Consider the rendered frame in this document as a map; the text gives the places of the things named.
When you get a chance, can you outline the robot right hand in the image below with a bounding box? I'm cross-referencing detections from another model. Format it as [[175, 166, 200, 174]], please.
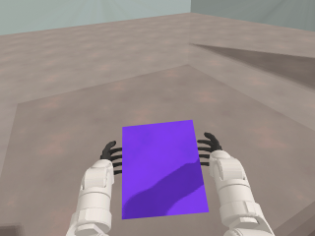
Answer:
[[197, 132, 222, 166]]

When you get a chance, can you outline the robot right forearm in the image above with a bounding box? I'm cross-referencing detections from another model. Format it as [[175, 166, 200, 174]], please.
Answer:
[[209, 149, 275, 236]]

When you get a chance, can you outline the carton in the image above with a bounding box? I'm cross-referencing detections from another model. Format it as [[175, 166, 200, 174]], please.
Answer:
[[122, 120, 209, 219]]

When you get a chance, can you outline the robot left forearm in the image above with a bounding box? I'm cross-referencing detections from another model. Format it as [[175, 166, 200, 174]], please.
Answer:
[[66, 159, 114, 236]]

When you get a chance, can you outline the robot left hand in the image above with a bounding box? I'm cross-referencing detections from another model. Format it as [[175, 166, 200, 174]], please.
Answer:
[[100, 141, 122, 175]]

